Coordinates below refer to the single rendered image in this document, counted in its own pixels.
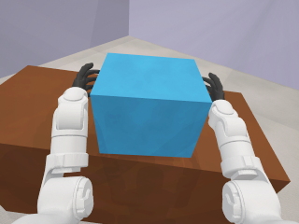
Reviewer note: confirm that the carton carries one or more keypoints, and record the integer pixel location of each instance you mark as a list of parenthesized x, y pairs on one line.
[(149, 105)]

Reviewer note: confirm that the robot left hand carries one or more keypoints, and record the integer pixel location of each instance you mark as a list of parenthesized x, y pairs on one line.
[(81, 79)]

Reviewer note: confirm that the robot right hand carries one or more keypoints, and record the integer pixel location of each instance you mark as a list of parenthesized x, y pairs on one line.
[(215, 88)]

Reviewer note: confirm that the left robot forearm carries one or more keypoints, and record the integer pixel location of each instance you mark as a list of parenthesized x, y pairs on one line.
[(69, 134)]

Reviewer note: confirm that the right robot forearm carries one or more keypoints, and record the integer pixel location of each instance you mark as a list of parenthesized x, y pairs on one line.
[(237, 155)]

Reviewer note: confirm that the pedestal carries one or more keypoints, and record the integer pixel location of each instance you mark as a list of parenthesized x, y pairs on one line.
[(127, 189)]

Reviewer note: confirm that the robot right upper arm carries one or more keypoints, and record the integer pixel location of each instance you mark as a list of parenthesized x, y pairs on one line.
[(251, 202)]

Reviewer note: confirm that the robot left upper arm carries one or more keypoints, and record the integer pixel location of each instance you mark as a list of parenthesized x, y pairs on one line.
[(63, 200)]

